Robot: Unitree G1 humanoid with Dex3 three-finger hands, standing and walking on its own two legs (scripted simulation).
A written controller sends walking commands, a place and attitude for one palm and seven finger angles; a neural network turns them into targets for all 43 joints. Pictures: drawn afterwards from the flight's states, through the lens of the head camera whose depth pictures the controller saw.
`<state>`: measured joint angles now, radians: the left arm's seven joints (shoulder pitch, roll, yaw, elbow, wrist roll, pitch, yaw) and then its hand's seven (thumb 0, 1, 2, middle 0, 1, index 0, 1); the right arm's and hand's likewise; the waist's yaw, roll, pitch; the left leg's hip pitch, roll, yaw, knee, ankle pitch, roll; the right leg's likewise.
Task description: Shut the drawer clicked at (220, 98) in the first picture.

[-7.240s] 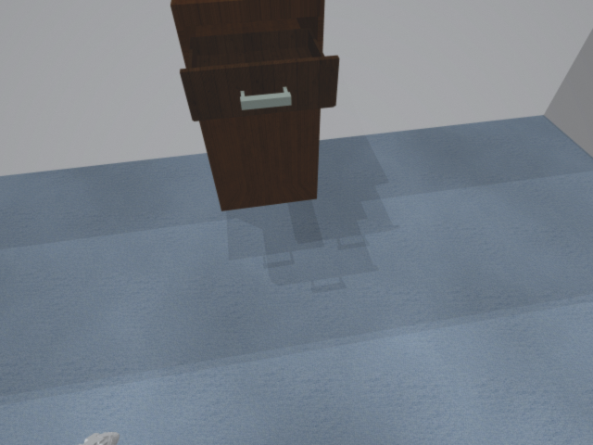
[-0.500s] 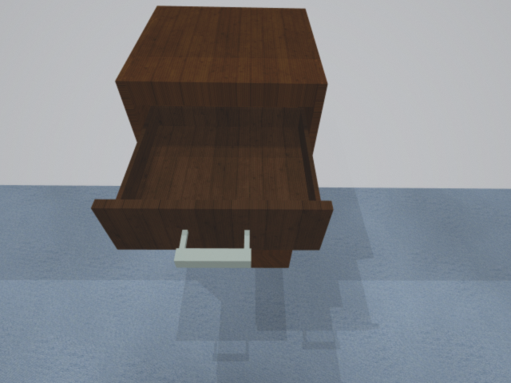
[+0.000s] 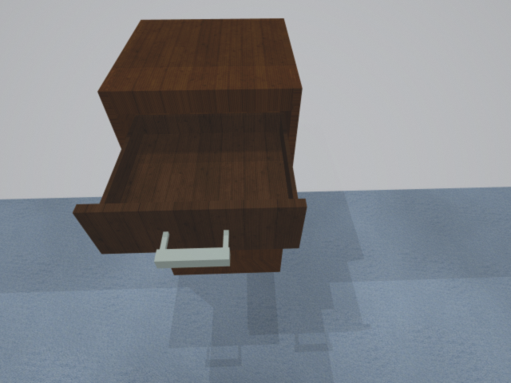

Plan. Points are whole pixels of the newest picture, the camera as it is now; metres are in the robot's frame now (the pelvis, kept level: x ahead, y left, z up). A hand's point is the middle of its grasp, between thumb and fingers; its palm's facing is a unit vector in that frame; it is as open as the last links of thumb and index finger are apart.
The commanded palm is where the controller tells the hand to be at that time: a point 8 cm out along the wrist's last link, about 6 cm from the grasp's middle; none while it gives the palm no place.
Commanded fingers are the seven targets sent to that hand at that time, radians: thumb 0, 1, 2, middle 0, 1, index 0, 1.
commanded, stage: come to a stop and stand still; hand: left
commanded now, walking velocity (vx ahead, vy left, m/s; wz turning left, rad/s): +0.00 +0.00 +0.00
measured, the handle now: (194, 247) +0.36 +0.13 -0.02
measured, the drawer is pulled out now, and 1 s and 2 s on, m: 0.30 0.30 0.30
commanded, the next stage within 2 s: look again from close up in 1.02 s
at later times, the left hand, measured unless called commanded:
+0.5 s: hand out of the picture -0.02 +0.11 -0.18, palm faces +0.05 -0.98 -0.17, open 7.4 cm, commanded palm none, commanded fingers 0.00 0.90 0.90 -0.20 -0.30 -0.20 -0.30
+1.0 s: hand out of the picture +0.01 +0.13 -0.18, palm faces +0.04 -0.98 -0.19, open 7.4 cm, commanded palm none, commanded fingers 0.00 0.90 0.90 -0.20 -0.30 -0.20 -0.30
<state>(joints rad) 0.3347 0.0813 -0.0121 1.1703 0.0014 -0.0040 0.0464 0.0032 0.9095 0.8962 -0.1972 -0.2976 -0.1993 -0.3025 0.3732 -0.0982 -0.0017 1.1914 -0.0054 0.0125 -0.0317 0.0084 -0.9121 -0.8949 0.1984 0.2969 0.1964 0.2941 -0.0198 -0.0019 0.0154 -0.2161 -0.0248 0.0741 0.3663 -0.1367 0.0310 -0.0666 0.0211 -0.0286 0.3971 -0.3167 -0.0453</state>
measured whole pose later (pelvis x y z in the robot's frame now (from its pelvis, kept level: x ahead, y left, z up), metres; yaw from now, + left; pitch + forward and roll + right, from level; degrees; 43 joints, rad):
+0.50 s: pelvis +0.03 -0.03 +0.00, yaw +0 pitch -1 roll +2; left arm 0.36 0.08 -0.02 1.17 0.00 -0.02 0.06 0.00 0.91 0.90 -0.20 -0.30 -0.20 -0.30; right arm 0.27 -0.14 0.00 1.17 0.00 0.00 -0.05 0.02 -0.92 -0.89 0.20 0.30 0.20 0.29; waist 0.00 0.00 0.03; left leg -0.20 0.01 0.06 0.42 -0.21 -0.01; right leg -0.01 0.06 -0.03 0.36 -0.34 -0.08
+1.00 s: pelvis +0.05 -0.03 +0.00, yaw -1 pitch -1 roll +2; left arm 0.34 0.11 -0.01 1.16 0.00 -0.01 0.06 0.00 0.91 0.90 -0.20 -0.30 -0.20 -0.30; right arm 0.26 -0.14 0.01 1.17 0.00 0.01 -0.05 0.01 -0.93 -0.89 0.20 0.30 0.20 0.29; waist 0.01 -0.02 0.03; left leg -0.17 0.01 0.08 0.43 -0.25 -0.01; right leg 0.03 0.06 -0.02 0.34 -0.36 -0.08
